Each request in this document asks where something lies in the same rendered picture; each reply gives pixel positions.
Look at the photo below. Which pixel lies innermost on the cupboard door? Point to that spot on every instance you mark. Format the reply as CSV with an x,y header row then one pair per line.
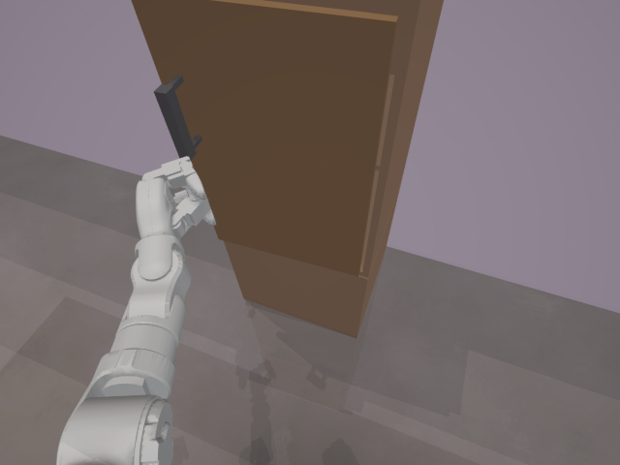
x,y
289,101

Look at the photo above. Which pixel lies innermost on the left robot upper arm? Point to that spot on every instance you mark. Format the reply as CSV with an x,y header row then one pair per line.
x,y
119,430

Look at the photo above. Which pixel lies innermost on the handle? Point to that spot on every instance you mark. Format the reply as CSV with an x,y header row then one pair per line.
x,y
170,108

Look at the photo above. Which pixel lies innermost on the left robot hand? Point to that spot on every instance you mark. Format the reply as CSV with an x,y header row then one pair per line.
x,y
155,205

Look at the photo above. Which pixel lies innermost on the left robot forearm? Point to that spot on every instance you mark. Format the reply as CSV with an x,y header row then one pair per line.
x,y
140,361

